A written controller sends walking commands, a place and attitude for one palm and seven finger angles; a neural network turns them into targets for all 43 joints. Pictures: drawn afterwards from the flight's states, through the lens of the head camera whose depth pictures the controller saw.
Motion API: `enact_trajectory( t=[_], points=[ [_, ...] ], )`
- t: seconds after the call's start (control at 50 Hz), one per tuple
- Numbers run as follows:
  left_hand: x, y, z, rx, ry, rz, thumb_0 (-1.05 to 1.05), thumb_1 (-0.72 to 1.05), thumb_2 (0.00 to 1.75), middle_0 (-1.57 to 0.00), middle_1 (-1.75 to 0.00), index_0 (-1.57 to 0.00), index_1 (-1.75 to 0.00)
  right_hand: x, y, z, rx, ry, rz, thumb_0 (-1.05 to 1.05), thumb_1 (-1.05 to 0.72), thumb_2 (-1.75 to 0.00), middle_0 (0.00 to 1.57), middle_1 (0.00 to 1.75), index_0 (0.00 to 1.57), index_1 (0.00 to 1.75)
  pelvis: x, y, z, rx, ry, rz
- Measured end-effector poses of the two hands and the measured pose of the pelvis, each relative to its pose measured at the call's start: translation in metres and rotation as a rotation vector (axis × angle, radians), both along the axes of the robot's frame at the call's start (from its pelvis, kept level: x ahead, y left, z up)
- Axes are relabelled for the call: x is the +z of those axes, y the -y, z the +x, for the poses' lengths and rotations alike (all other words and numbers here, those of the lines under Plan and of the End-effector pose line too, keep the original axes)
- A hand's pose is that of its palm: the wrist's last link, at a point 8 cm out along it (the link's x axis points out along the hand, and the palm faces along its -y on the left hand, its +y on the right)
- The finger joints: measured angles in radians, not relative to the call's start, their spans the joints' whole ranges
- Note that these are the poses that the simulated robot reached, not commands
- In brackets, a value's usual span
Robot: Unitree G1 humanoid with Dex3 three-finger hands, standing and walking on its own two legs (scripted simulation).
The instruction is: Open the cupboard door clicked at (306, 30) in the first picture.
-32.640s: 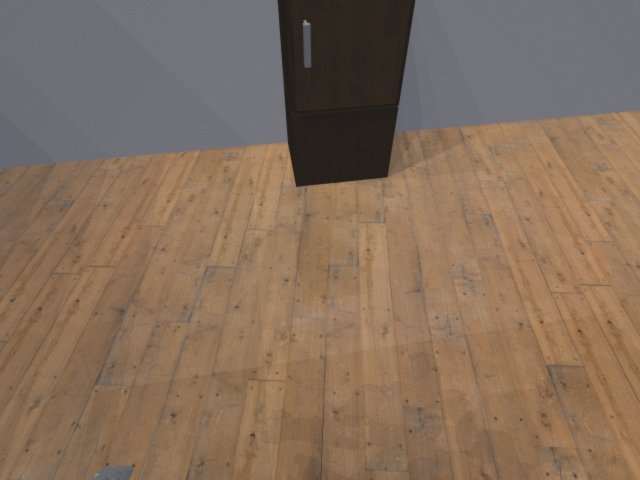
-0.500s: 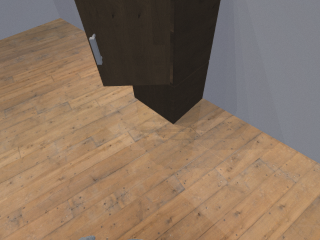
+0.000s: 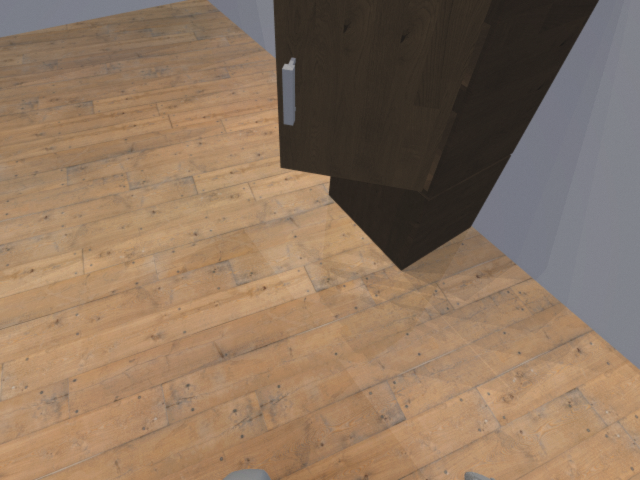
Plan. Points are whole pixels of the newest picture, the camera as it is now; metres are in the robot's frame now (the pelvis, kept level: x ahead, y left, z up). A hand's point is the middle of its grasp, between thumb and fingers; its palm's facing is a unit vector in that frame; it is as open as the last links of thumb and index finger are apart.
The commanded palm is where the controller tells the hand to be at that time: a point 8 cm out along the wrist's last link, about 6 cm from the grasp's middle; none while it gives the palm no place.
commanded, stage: take the last steps up to it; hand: left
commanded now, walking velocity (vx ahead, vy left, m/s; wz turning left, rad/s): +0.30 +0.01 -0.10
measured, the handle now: (291, 91) +0.93 +0.17 -0.06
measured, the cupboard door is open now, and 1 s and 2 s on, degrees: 44 44 44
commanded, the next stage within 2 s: come to a stop and stand still in 0.76 s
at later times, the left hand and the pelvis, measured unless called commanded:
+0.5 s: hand (238, 369) +0.28 +0.16 -0.14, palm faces -0.03 -0.97 -0.23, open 7.3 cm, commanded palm none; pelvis +0.17 -0.02 +0.01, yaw -2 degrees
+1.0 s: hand (230, 350) +0.32 +0.18 -0.17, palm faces +0.04 -0.99 -0.15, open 7.4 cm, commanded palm none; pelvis +0.33 +0.02 +0.01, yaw -2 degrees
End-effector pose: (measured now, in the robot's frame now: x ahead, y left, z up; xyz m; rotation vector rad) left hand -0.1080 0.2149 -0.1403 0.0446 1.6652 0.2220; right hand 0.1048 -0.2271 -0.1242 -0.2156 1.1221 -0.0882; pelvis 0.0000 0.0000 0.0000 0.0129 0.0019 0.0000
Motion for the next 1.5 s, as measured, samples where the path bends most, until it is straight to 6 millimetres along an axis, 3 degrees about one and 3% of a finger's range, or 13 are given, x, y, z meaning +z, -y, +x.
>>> enact_trajectory(
  t=[0.06,0.22,0.32,0.4,0.5,0.74,0.82,0.86,0.98,1.06,1.16,1.32,1.5],
  points=[
    [0.002,-0.015,0.06,-0.043,0.106,0.007,0.01,0.91,0.9,-0.19,-0.3,-0.2,-0.3,0.005,-0.012,-0.002,-0.048,-0.013,0.008,0.0,-0.92,-0.9,0.2,0.3,0.2,0.3,0.009,-0.007,0.016,-0.014,0.002,0.002],
    [0.022,-0.034,0.237,-0.163,0.422,0.062,0.01,0.93,0.9,-0.19,-0.3,-0.2,-0.3,0.002,-0.007,-0.031,-0.146,-0.16,0.007,-0.01,-0.94,-0.9,0.21,0.3,0.2,0.3,0.017,-0.013,0.066,-0.037,0.006,0.024],
    [0.034,-0.025,0.327,-0.247,0.524,0.087,0.0,0.92,0.9,-0.19,-0.3,-0.2,-0.3,-0.012,-0.008,-0.054,-0.207,-0.312,0.053,0.0,-0.92,-0.9,0.2,0.3,0.2,0.3,0.012,-0.003,0.103,-0.05,0.004,0.035],
    [0.032,-0.007,0.379,-0.291,0.575,0.097,0.0,0.92,0.9,-0.19,-0.3,-0.2,-0.3,-0.024,-0.005,-0.059,-0.242,-0.422,0.092,0.01,-0.91,-0.9,0.2,0.3,0.2,0.3,0.002,0.012,0.137,-0.051,0.005,0.021],
    [0.032,0.01,0.38,-0.243,0.53,0.08,0.0,0.91,0.9,-0.19,-0.3,-0.2,-0.3,-0.017,0.008,-0.011,-0.236,-0.423,0.093,0.01,-0.91,-0.9,0.2,0.3,0.2,0.3,0.011,0.022,0.169,-0.041,0.016,0.012],
    [0.013,0.003,0.323,-0.073,0.204,0.023,-0.01,0.93,0.9,-0.2,-0.3,-0.2,-0.3,0.003,0.017,0.201,-0.097,-0.139,0.018,0.02,-0.93,-0.9,0.2,0.3,0.2,0.3,0.017,0.009,0.256,-0.008,0.01,-0.015],
    [-0.007,-0.003,0.32,-0.036,0.106,-0.025,0.0,0.92,0.9,-0.2,-0.3,-0.2,-0.3,0.0,0.004,0.265,-0.057,-0.036,-0.022,0.01,-0.92,-0.9,0.2,0.3,0.2,0.3,0.001,-0.01,0.291,-0.016,0.018,-0.03],
    [-0.013,-0.007,0.331,-0.046,0.082,-0.034,0.0,0.91,0.9,-0.2,-0.3,-0.2,-0.3,0.001,-0.004,0.282,-0.056,-0.006,-0.031,0.01,-0.92,-0.9,0.2,0.3,0.2,0.3,-0.002,-0.015,0.301,-0.025,0.024,-0.018],
    [-0.004,-0.018,0.408,-0.088,0.192,-0.011,0.0,0.91,0.9,-0.19,-0.3,-0.2,-0.3,0.003,-0.022,0.29,-0.085,-0.049,-0.017,0.0,-0.93,-0.9,0.2,0.3,0.2,0.3,0.009,-0.021,0.324,-0.036,0.012,-0.004],
    [0.002,-0.021,0.457,-0.13,0.27,0.022,0.0,0.92,0.9,-0.19,-0.3,-0.2,-0.3,0.001,-0.015,0.289,-0.113,-0.094,-0.017,0.0,-0.95,-0.9,0.21,0.3,0.2,0.3,0.011,-0.017,0.334,-0.041,0.004,-0.004],
    [0.008,-0.025,0.495,-0.172,0.334,0.083,0.01,0.92,0.9,-0.19,-0.3,-0.2,-0.3,-0.011,0.002,0.281,-0.154,-0.141,0.006,0.0,-0.93,-0.9,0.21,0.3,0.2,0.3,0.006,-0.001,0.342,-0.05,0.0,0.005],
    [0.023,-0.012,0.516,-0.211,0.385,0.122,0.0,0.91,0.9,-0.19,-0.3,-0.2,-0.3,-0.016,0.027,0.261,-0.2,-0.216,0.027,0.01,-0.91,-0.9,0.2,0.3,0.2,0.3,0.01,0.015,0.341,-0.043,0.0,0.015],
    [0.013,-0.012,0.502,-0.168,0.403,0.069,0.0,0.9,0.9,-0.2,-0.3,-0.2,-0.3,-0.004,0.017,0.249,-0.165,-0.219,-0.005,0.01,-0.91,-0.9,0.2,0.3,0.2,0.3,0.012,0.004,0.328,-0.026,0.0,0.004]
  ],
)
